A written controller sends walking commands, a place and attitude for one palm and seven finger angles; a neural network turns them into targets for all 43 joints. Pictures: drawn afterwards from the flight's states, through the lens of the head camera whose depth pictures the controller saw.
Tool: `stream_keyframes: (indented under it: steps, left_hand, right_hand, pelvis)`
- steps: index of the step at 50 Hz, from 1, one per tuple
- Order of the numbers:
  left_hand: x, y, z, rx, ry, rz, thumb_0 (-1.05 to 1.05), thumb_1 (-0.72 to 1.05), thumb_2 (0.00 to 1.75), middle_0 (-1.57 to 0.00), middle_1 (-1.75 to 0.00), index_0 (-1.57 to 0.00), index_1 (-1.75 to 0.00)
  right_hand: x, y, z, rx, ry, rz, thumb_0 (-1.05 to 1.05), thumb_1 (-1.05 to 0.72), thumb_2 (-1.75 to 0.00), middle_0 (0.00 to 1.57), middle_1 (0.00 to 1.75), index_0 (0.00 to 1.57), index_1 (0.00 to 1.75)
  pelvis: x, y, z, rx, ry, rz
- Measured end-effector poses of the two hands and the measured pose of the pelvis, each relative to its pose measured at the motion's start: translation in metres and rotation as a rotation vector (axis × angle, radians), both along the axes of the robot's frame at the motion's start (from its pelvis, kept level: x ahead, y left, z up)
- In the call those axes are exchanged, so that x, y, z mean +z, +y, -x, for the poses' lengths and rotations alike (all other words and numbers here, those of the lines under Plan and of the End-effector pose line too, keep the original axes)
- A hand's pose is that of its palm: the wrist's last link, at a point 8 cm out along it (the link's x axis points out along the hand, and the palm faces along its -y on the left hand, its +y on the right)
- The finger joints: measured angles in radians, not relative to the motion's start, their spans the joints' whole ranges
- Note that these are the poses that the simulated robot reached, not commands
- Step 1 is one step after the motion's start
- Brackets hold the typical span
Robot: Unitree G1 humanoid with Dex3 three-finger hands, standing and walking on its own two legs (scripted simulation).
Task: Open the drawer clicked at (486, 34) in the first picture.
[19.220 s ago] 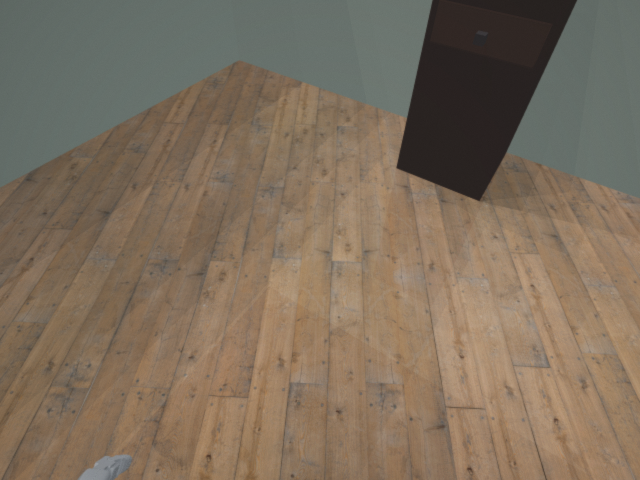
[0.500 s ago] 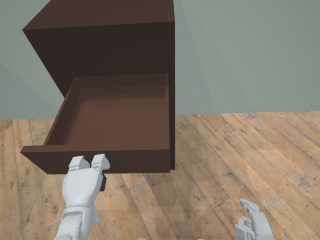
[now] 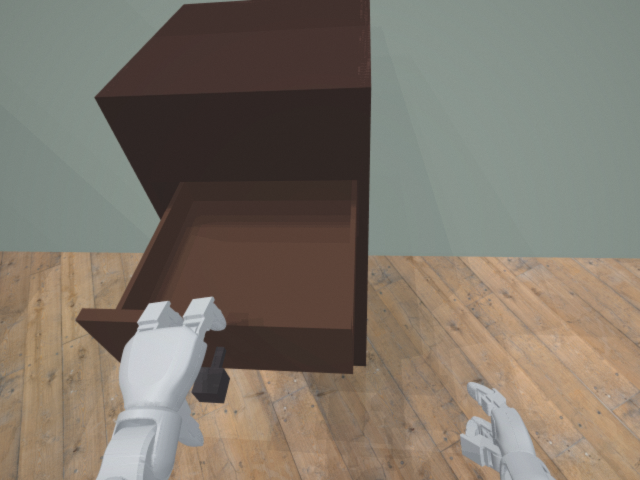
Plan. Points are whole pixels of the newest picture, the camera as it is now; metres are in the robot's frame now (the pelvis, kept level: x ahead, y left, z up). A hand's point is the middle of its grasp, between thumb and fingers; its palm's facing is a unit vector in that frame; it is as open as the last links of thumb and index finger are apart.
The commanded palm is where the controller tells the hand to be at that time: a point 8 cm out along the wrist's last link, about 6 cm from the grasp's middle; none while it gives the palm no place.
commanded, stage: lift the hand off the handle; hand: left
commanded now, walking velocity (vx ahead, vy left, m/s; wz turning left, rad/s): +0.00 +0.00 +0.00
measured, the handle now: (214, 372) +0.26 +0.20 -0.05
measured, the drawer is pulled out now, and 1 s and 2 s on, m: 0.30 0.30 0.30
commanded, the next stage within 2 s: draw the hand back to the body in 0.56 s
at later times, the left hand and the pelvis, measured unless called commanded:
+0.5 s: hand (155, 339) +0.23 +0.22 +0.11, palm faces +0.15 -0.12 -0.98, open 13.8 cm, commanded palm +0.19 +0.21 +0.16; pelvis +0.00 +0.00 +0.02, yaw +0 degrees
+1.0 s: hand (128, 347) +0.22 +0.24 +0.11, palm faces +0.09 -0.13 -0.99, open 13.8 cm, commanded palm +0.18 +0.24 +0.17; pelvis -0.01 +0.01 +0.02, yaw +0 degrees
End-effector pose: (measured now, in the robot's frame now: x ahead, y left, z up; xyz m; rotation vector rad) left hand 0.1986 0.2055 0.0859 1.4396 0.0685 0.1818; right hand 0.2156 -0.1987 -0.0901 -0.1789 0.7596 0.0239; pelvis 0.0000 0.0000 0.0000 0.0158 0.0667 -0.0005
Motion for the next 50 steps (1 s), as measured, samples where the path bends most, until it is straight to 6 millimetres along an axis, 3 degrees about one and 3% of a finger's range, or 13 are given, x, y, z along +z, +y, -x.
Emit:
stream_keyframes:
  steps: [5,26,36,50]
  left_hand:
    - [0.023,0.005,-0.001,0.016,-0.047,-0.011,0.0,-0.49,0.3,-0.33,-1.21,-0.36,-1.22]
    - [0.076,0.014,0.0,-0.008,-0.067,-0.002,0.0,-0.49,0.3,-0.32,-1.2,-0.32,-1.2]
    - [0.061,0.011,-0.005,-0.042,0.025,0.022,0.0,-0.49,0.3,-0.32,-1.2,-0.32,-1.2]
    - [0.072,0.042,0.007,0.03,0.001,0.011,0.0,-0.49,0.3,-0.32,-1.2,-0.32,-1.2]
  right_hand:
    - [0.005,0.002,-0.005,0.014,-0.004,-0.013,0.01,-0.91,-0.9,0.2,0.3,0.21,0.3]
    - [0.018,0.005,-0.001,0.031,0.005,-0.014,0.01,-0.91,-0.9,0.2,0.3,0.2,0.3]
    - [0.018,0.013,0.009,0.038,0.018,-0.026,0.01,-0.91,-0.9,0.2,0.3,0.2,0.3]
    - [0.017,0.008,0.01,0.028,0.036,0.01,0.01,-0.91,-0.9,0.2,0.3,0.2,0.3]
  pelvis:
    - [0.004,-0.002,-0.003,-0.005,-0.016,-0.001]
    - [0.017,0.003,0.004,0.001,-0.083,0.006]
    - [0.019,0.006,0.009,-0.008,-0.088,0.006]
    - [0.021,0.011,0.009,0.004,-0.089,0.011]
